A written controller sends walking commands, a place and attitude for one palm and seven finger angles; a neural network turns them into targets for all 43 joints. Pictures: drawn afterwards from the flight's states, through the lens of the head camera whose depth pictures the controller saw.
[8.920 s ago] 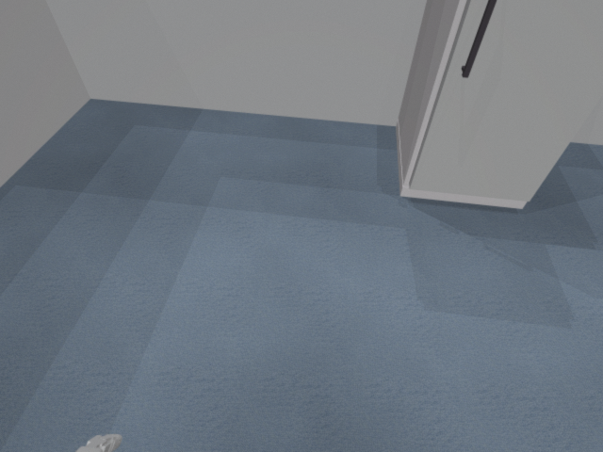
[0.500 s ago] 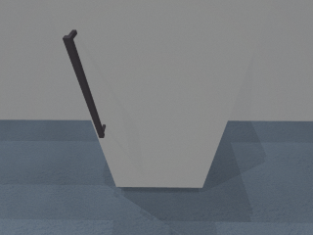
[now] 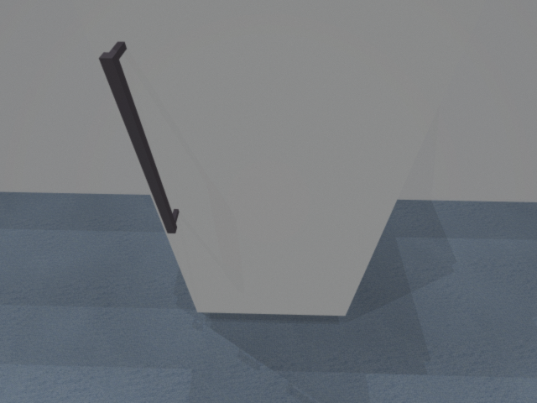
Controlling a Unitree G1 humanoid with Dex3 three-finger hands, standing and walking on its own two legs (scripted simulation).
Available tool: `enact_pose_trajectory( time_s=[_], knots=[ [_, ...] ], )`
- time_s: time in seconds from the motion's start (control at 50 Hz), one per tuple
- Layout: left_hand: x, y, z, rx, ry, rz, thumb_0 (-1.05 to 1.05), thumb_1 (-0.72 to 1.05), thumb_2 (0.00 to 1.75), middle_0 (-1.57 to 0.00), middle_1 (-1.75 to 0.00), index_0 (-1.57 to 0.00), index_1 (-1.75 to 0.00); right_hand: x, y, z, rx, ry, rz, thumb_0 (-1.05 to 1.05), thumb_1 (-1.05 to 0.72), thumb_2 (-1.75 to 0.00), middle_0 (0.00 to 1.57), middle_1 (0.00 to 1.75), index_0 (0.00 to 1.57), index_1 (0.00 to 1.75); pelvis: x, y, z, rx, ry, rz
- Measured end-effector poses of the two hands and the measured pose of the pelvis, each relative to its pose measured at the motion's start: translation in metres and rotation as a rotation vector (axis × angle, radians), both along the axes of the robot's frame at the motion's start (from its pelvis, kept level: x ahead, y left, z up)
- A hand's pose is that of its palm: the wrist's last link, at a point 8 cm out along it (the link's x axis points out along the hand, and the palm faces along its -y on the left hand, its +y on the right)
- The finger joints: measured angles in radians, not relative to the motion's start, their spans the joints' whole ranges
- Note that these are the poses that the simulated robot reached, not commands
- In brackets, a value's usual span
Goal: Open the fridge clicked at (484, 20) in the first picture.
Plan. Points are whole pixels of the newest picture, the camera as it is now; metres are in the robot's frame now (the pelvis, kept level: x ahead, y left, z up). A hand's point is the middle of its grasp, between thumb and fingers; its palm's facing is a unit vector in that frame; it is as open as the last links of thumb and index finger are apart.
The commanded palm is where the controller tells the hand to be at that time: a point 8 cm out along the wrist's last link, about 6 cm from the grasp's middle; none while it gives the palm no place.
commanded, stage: look again from close up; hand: left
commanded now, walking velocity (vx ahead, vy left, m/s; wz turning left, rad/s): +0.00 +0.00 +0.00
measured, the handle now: (151, 157) +0.49 +0.25 +0.09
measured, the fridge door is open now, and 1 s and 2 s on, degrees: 0 0 0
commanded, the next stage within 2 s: raise the hand to about handle height in 0.64 s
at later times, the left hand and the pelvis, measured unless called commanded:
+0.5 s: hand out of the picture +0.01 +0.17 -0.17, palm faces +0.04 -0.98 -0.20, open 7.4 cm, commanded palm none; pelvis +0.00 -0.01 +0.00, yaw +0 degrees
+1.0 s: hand (159, 335) +0.21 +0.17 +0.00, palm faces +0.13 -0.99 +0.00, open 7.7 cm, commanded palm +0.12 +0.23 -0.05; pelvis -0.02 -0.01 -0.04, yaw +0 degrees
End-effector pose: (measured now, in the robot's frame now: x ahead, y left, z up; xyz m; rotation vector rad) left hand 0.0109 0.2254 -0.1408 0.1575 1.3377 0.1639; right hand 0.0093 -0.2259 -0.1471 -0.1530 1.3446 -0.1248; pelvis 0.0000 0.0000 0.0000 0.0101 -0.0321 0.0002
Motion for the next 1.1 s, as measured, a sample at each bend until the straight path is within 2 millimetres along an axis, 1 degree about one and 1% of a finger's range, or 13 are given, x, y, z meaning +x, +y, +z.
enact_pose_trajectory(
  time_s=[0.24, 0.6, 0.76, 0.78, 0.8, 0.86, 0.9, 0.92, 0.96, 0.98, 1.02, 1.06, 1.1],
  knots=[
    [-0.005, -0.006, -0.001, -0.010, 0.016, 0.008, 0.00, 0.91, 0.90, -0.20, -0.30, -0.20, -0.30, 0.008, -0.003, 0.002, -0.002, -0.001, 0.008, 0.01, -0.91, -0.90, 0.20, 0.30, 0.20, 0.30, 0.002, -0.005, 0.001, -0.003, -0.001, 0.003],
    [-0.008, -0.011, -0.002, -0.015, 0.022, 0.015, 0.00, 0.91, 0.90, -0.20, -0.30, -0.20, -0.30, -0.009, 0.000, 0.001, 0.010, 0.047, -0.003, 0.01, -0.91, -0.90, 0.20, 0.30, 0.20, 0.30, 0.001, -0.008, 0.002, -0.003, 0.002, 0.005],
    [-0.011, -0.012, -0.003, -0.011, 0.021, 0.019, 0.00, 0.91, 0.90, -0.20, -0.30, -0.20, -0.30, -0.012, 0.001, 0.001, 0.014, 0.051, -0.006, 0.00, -0.91, -0.90, 0.20, 0.30, 0.20, 0.30, -0.001, -0.008, 0.001, -0.008, 0.005, 0.006],
    [-0.004, -0.009, 0.002, -0.008, -0.025, 0.070, 0.01, 0.92, 0.90, -0.20, -0.30, -0.20, -0.30, -0.009, 0.000, 0.002, 0.006, 0.020, -0.010, 0.01, -0.91, -0.90, 0.20, 0.30, 0.20, 0.30, -0.002, -0.008, 0.000, -0.010, 0.004, 0.003],
    [0.013, -0.001, 0.014, 0.008, -0.132, 0.117, 0.02, 0.93, 0.90, -0.20, -0.30, -0.20, -0.30, -0.003, -0.004, 0.005, -0.017, -0.039, -0.007, 0.01, -0.91, -0.89, 0.20, 0.30, 0.20, 0.30, -0.003, -0.008, -0.001, -0.007, -0.001, -0.002],
    [0.076, 0.014, 0.071, 0.073, -0.565, 0.132, 0.03, 0.93, 0.89, -0.20, -0.31, -0.20, -0.31, 0.028, -0.015, 0.016, -0.061, -0.271, -0.004, 0.02, -0.92, -0.89, 0.20, 0.30, 0.20, 0.30, -0.006, -0.006, -0.005, -0.002, 0.009, 0.011],
    [0.117, 0.016, 0.106, 0.073, -0.829, 0.102, 0.03, 0.90, 0.88, -0.20, -0.32, -0.20, -0.33, 0.055, -0.023, 0.023, -0.081, -0.420, 0.013, 0.02, -0.92, -0.89, 0.20, 0.30, 0.20, 0.30, -0.010, -0.005, -0.010, -0.003, 0.035, 0.026],
    [0.134, 0.015, 0.121, 0.060, -0.952, 0.079, 0.02, 0.89, 0.88, -0.20, -0.33, -0.20, -0.33, 0.069, -0.027, 0.028, -0.090, -0.490, 0.025, 0.02, -0.92, -0.89, 0.20, 0.30, 0.20, 0.30, -0.013, -0.004, -0.014, -0.002, 0.055, 0.026],
    [0.159, 0.009, 0.140, 0.003, -1.174, 0.024, 0.02, 0.85, 0.86, -0.20, -0.35, -0.20, -0.35, 0.096, -0.034, 0.037, -0.106, -0.619, 0.050, 0.02, -0.92, -0.89, 0.20, 0.30, 0.20, 0.30, -0.017, -0.005, -0.025, 0.003, 0.104, 0.015],
    [0.166, 0.004, 0.144, -0.036, -1.268, -0.012, 0.02, 0.83, 0.86, -0.20, -0.36, -0.20, -0.37, 0.110, -0.037, 0.042, -0.114, -0.676, 0.064, 0.02, -0.91, -0.89, 0.20, 0.30, 0.20, 0.30, -0.019, -0.006, -0.031, 0.005, 0.127, 0.008],
    [0.170, -0.004, 0.141, -0.107, -1.388, -0.103, 0.01, 0.79, 0.84, -0.20, -0.39, -0.20, -0.39, 0.134, -0.042, 0.050, -0.126, -0.773, 0.095, 0.02, -0.91, -0.90, 0.20, 0.30, 0.20, 0.30, -0.022, -0.007, -0.044, 0.007, 0.160, -0.002],
    [0.164, -0.009, 0.125, -0.159, -1.397, -0.161, 0.01, 0.74, 0.82, -0.21, -0.41, -0.21, -0.42, 0.155, -0.045, 0.057, -0.138, -0.844, 0.123, 0.02, -0.91, -0.90, 0.20, 0.30, 0.20, 0.30, -0.024, -0.009, -0.057, 0.008, 0.187, -0.007],
    [0.151, -0.007, 0.103, -0.191, -1.331, -0.147, 0.00, 0.69, 0.80, -0.21, -0.44, -0.21, -0.45, 0.173, -0.044, 0.061, -0.150, -0.886, 0.148, 0.01, -0.91, -0.90, 0.20, 0.30, 0.20, 0.30, -0.024, -0.010, -0.067, 0.008, 0.204, -0.006]
  ],
)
